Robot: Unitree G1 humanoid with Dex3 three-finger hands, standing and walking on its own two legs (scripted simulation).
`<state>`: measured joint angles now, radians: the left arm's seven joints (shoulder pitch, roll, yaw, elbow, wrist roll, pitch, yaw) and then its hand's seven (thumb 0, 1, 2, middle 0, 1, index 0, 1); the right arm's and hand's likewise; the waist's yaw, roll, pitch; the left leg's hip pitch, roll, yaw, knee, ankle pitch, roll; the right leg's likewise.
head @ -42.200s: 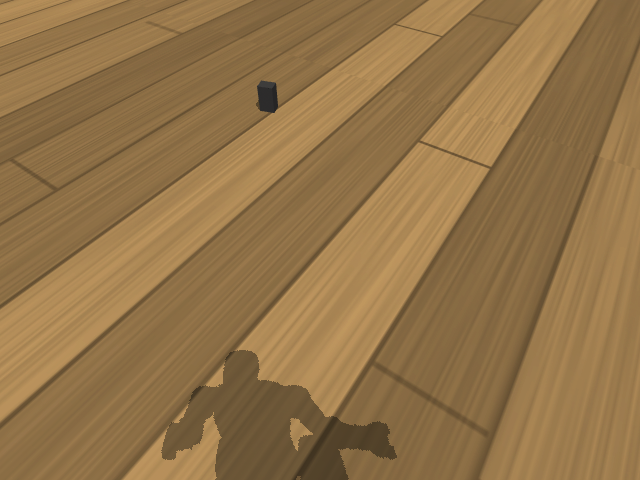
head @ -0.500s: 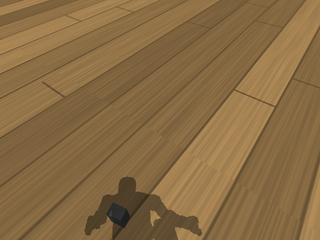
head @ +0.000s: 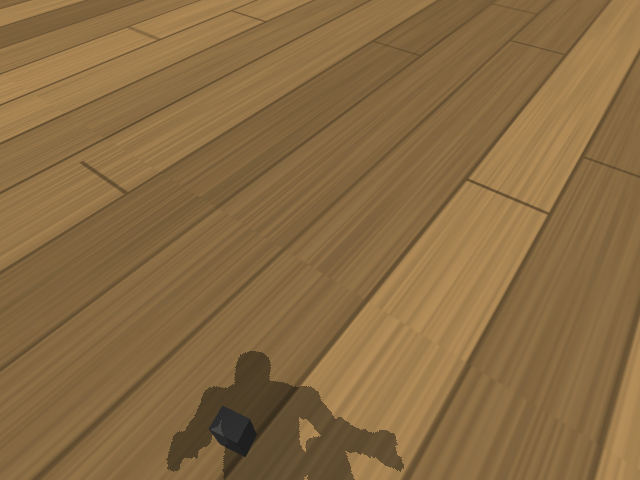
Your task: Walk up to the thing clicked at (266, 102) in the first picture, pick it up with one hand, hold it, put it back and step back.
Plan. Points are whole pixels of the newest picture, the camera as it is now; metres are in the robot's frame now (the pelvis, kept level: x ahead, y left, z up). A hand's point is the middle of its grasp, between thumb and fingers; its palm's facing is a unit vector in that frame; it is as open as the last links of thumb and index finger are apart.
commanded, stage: stand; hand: left
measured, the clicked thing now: (234, 432) +0.38 +0.25 -0.71
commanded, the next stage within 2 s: step back in 0.16 s
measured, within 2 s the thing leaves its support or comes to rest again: neither
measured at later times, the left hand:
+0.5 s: hand out of the picture +0.10 +0.31 -0.18, palm faces +0.01 -0.93 -0.36, open 7.4 cm
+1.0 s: hand out of the picture -0.05 +0.30 -0.16, palm faces -0.05 -0.91 -0.40, open 7.4 cm
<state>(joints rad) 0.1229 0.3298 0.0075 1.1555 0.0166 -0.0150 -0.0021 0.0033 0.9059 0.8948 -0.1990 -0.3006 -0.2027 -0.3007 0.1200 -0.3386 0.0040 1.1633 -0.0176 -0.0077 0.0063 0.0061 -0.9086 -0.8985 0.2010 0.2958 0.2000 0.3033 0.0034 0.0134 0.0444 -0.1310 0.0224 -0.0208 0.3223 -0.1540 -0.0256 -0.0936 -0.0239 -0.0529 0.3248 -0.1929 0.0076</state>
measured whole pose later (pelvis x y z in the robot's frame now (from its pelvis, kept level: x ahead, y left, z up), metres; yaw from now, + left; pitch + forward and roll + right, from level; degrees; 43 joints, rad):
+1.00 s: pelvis -0.14 +0.04 -0.02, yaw -3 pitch -2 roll +1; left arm 0.18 0.34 0.07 0.87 0.03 0.04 0.00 0.00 0.90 0.89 -0.20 -0.30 -0.20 -0.30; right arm 0.13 -0.39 -0.04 0.87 0.00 0.05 -0.01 0.01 -0.91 -0.90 0.20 0.30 0.20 0.30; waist 0.02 0.03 0.17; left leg -0.50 -0.12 -0.12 1.08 -0.48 0.01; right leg -0.27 0.01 0.03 0.65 -0.35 -0.03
